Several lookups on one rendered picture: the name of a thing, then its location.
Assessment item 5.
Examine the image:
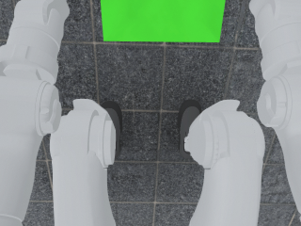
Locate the robot right forearm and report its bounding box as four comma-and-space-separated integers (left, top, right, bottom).
248, 0, 301, 81

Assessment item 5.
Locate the carton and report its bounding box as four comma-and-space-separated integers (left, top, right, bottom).
100, 0, 226, 42

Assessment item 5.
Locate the left robot upper arm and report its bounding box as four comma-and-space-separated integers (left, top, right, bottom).
0, 75, 62, 226

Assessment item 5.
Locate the robot left forearm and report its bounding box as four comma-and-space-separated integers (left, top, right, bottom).
0, 0, 70, 85

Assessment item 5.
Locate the robot left shin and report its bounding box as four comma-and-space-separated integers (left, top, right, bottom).
50, 99, 112, 159

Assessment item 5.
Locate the right robot foot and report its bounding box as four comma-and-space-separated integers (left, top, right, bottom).
178, 99, 202, 159

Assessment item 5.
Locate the right robot upper arm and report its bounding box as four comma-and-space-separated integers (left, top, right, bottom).
257, 73, 301, 222

